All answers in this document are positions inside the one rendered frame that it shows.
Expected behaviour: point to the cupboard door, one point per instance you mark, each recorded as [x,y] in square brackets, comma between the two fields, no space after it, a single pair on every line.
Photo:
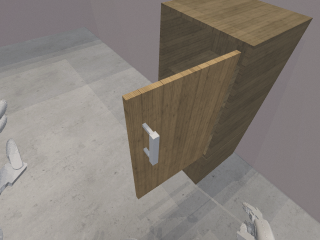
[182,109]

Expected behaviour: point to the left robot hand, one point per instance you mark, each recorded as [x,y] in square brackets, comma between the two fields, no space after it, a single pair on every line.
[12,170]

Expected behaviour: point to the right robot hand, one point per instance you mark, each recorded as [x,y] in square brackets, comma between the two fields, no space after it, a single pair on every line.
[259,230]

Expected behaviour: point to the handle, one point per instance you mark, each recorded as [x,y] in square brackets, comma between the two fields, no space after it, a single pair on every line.
[154,139]

